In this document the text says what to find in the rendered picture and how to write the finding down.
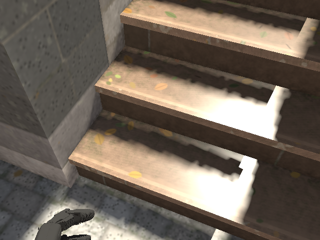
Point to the left robot hand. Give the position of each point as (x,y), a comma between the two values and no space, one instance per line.
(63,220)

